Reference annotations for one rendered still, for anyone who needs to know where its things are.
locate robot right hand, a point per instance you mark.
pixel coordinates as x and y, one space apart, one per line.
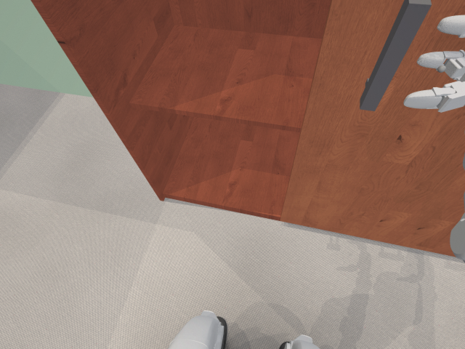
452 95

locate robot right upper arm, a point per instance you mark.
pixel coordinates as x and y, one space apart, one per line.
457 239

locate wardrobe door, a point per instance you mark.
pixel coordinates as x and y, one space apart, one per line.
395 174

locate handle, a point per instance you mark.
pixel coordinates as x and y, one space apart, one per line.
407 24

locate robot left shin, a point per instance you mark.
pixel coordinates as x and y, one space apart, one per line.
209 313

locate robot left thigh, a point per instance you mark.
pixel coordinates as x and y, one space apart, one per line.
200 332

